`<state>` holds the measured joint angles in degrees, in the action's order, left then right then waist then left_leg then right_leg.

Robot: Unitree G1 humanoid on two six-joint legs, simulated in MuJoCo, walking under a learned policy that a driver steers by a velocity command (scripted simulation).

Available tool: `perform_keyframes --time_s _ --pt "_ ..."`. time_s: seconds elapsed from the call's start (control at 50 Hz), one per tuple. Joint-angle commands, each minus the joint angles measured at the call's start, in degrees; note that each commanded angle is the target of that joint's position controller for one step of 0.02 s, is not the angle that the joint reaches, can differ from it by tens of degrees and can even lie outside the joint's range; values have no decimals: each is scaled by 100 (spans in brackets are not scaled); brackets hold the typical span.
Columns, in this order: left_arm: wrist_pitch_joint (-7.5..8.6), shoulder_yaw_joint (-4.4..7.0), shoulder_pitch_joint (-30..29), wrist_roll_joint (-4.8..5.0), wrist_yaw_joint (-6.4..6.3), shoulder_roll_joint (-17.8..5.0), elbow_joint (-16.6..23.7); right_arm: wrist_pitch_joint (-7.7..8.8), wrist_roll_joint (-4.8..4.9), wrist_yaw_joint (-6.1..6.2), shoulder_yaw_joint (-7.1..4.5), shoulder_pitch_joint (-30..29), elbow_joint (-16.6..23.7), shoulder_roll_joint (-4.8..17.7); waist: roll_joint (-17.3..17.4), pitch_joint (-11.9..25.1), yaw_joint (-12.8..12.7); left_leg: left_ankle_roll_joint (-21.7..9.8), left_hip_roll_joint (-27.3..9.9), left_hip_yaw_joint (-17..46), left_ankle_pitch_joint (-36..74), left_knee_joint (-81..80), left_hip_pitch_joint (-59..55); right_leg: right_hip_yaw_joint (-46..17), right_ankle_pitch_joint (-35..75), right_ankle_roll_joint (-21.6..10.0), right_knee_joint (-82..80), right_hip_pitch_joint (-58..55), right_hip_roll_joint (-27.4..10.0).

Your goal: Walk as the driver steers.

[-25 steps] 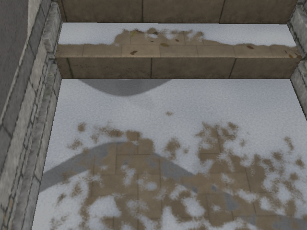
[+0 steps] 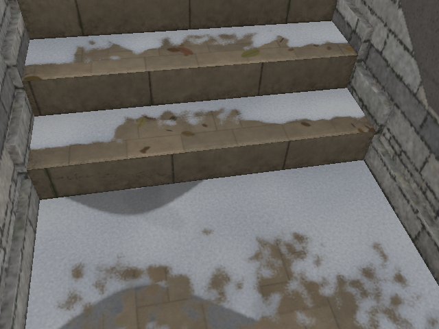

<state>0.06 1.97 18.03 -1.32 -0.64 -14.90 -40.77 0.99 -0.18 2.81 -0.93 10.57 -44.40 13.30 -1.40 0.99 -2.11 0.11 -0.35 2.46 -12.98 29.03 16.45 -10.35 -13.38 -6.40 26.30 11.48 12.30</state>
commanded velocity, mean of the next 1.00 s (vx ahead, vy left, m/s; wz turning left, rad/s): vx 0.01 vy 0.00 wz -0.04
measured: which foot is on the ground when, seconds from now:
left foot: down 0.00-1.00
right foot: down 0.00-1.00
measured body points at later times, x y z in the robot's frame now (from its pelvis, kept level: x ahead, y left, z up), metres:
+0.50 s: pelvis +0.02 +0.00 +0.01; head +0.01 +0.01 +0.46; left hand +0.06 +0.26 -0.14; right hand +0.07 -0.24 -0.13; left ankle +0.03 +0.12 -0.74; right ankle +0.00 -0.08 -0.74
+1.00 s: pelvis +0.04 -0.02 +0.01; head +0.03 -0.02 +0.46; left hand +0.03 +0.22 -0.14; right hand +0.04 -0.24 -0.15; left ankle +0.03 +0.12 -0.73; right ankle +0.00 -0.08 -0.74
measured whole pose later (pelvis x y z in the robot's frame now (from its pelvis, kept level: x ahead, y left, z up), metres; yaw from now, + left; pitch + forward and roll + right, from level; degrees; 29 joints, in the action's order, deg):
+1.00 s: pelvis +0.04 -0.02 +0.01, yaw +0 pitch -1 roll +0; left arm 0.8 0.4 18.3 -0.2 -3.1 -11.2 -62.3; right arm 0.4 0.9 2.9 1.2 15.9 -66.3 8.6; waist -0.3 0.3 -0.5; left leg 1.8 -0.8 2.5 -12.9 21.7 7.5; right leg -5.1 -13.2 -6.3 19.2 3.8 7.8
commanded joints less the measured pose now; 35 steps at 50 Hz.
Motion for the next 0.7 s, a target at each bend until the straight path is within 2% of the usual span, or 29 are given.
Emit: perform_keyframes --time_s 0.02,0.04,0.06,0.08,0.1,0.12,0.14,0.18,0.2,0.26,0.44,0.48,0.5,0.52,0.54,0.56,0.7 --pt "104 -47 829 74 4 -125 199 120 -110 11 -127 -74 284 1007 1432 281 -388 -1062 -2092 1935 3318 -879 -1428 -34 -1028 155 547 872 -583" --pt "22 -3 460 50 -19 -406 49 79 -16 -59 12 -4 206 518 1200 348 -123 -1349 -1970 1794 3174 -1023 -793 166 -966 157 617 306 -703" --pt "-29 -17 181 -21 -14 -360 32 72 7 -70 88 -102 143 465 1235 171 -203 -1085 -1615 1453 2612 -1070 -316 130 -554 103 175 -143 -840" --pt "-47 -49 33 -50 16 -307 -24 51 15 -73 96 -178 104 502 1189 132 -206 -735 -1206 1082 1692 -1086 -146 78 -47 74 -223 -451 -896" --pt "-67 -74 -134 -99 68 -362 -62 47 31 -68 98 -158 80 566 1266 -28 -123 -455 -938 860 1017 -1036 -35 -145 367 52 -437 -487 -1022" --pt "-73 -72 -339 -129 88 -434 -68 37 45 -79 99 53 14 584 1022 -224 22 -258 -783 774 434 -1080 159 -290 531 33 -622 -463 -1159" --pt "-66 -66 -120 -85 108 -469 -213 44 81 -98 50 162 -17 731 795 -264 16 -219 -679 693 68 -1161 11 -245 511 84 -579 -349 -1192" --pt "-31 -80 44 -27 100 -413 -467 39 88 -97 27 127 -84 756 583 -316 -26 -245 -701 689 89 -1073 -293 -166 482 107 -672 -162 -1201" --pt "-33 -94 -9 -40 70 -386 -527 59 116 -75 71 136 -141 620 397 -236 -16 -279 -690 643 257 -999 -409 -180 514 129 -755 -159 -1239" --pt "8 -101 -172 -22 24 -356 -696 90 100 -70 102 233 -321 575 243 -130 66 -279 -670 548 752 -809 -685 -195 650 76 -845 -132 -1263" --pt "2 -65 -190 1 -13 -429 -1225 37 69 -66 195 448 -893 437 216 -271 68 -262 -610 482 723 -765 -687 -209 548 -20 -1004 -172 -1320" --pt "-15 -54 -139 7 -11 -455 -1339 28 70 -64 203 497 -1002 437 240 -267 50 -279 -600 466 709 -770 -689 -187 510 -31 -979 -198 -1322" --pt "-5 -40 -114 25 -27 -481 -1366 45 63 -38 170 593 -1092 481 324 -331 59 -239 -524 432 611 -758 -688 -227 400 -26 -1023 -134 -1378" --pt "20 -78 -92 41 -29 -433 -1373 47 82 -27 148 661 -1180 434 284 -284 87 -190 -501 414 577 -749 -847 -265 323 -52 -1010 -25 -1412" --pt "13 -77 -176 53 1 -391 -1373 40 61 -30 193 530 -1205 299 436 -292 59 -162 -444 395 661 -704 -929 -272 413 -59 -993 89 -1442" --pt "18 -88 -86 108 -38 -353 -1434 22 126 -41 201 514 -1263 160 297 -158 92 -169 -420 396 693 -781 -1075 -349 511 -45 -1053 104 -1506" --pt "37 -73 63 99 -122 -356 -1670 -12 107 -3 184 685 -1713 144 133 -438 109 -141 -443 353 763 -842 -1061 -313 694 -15 -1121 108 -1483"
Next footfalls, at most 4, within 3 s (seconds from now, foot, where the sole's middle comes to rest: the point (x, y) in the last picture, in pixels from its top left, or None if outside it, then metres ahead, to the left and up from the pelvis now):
2.08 left None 0.33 0.12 -0.77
2.66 right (241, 284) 0.69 -0.05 -0.77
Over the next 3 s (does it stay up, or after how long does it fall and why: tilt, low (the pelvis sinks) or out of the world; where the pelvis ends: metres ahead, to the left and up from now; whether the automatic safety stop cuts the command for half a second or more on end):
stays up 0.72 0.01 0.01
